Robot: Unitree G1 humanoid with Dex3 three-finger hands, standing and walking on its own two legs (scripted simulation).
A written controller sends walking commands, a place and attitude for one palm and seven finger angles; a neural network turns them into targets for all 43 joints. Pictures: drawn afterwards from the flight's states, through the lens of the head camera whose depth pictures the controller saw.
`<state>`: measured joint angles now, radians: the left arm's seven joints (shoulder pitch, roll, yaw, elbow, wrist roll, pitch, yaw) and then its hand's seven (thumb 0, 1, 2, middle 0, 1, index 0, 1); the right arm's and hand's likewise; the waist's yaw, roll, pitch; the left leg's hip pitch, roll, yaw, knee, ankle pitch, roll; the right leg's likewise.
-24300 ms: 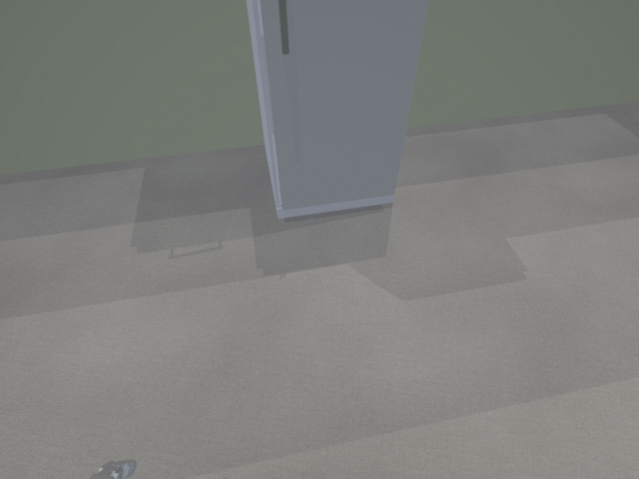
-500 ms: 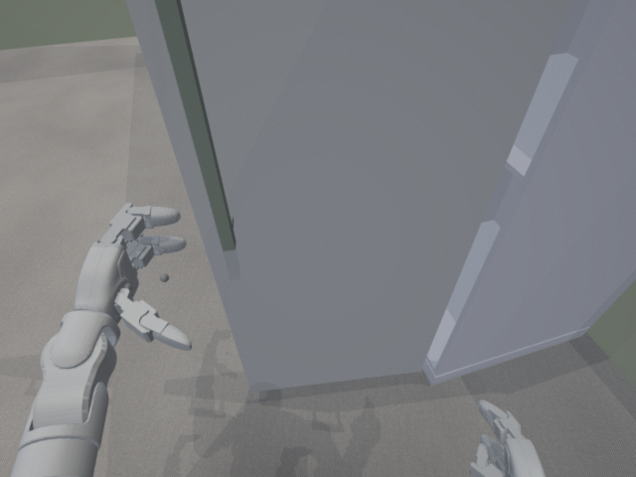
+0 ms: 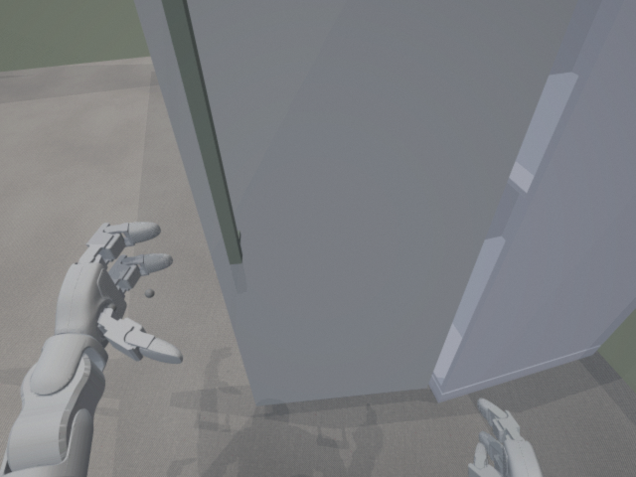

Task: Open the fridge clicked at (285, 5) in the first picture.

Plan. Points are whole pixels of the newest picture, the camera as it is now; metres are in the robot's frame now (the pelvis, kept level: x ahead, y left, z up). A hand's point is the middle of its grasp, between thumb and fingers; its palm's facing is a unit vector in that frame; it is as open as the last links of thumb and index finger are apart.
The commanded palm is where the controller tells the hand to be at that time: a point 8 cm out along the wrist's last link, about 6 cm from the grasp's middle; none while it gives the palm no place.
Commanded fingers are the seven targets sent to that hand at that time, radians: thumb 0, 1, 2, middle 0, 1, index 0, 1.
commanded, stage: draw the hand back to the body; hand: left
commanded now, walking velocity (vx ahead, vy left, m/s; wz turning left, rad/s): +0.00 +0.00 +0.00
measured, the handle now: (206, 116) +0.45 +0.19 +0.26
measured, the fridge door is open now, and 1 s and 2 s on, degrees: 80 80 80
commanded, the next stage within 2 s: step back with the hand held close in 1.30 s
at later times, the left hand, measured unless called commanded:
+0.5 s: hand (98, 313) +0.23 +0.26 +0.15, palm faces +0.38 -0.88 -0.30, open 13.0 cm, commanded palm +0.18 +0.29 +0.17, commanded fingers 0.00 0.17 0.55 -0.22 -0.73 -0.22 -0.73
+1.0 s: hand (64, 306) +0.22 +0.28 +0.18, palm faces +0.46 -0.81 -0.37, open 8.1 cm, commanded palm +0.17 +0.31 +0.19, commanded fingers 0.00 0.90 0.90 -0.20 -0.30 -0.20 -0.30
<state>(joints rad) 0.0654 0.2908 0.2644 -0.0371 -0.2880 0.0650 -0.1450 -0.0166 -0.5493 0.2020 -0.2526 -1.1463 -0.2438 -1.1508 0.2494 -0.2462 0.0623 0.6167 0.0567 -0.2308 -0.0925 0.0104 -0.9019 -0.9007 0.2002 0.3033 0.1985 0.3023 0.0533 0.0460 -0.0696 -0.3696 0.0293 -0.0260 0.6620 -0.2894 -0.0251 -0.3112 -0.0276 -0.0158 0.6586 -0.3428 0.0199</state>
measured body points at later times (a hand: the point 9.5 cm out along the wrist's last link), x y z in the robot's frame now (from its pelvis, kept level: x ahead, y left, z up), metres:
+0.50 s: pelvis +0.01 +0.01 +0.01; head -0.02 +0.00 +0.46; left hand +0.20 +0.30 +0.17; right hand +0.20 -0.20 -0.06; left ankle +0.04 +0.14 -0.72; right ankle +0.00 -0.13 -0.72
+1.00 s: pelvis +0.02 +0.01 +0.02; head -0.01 -0.01 +0.47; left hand +0.19 +0.32 +0.20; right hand +0.22 -0.21 -0.05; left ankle +0.04 +0.14 -0.72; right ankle +0.00 -0.13 -0.72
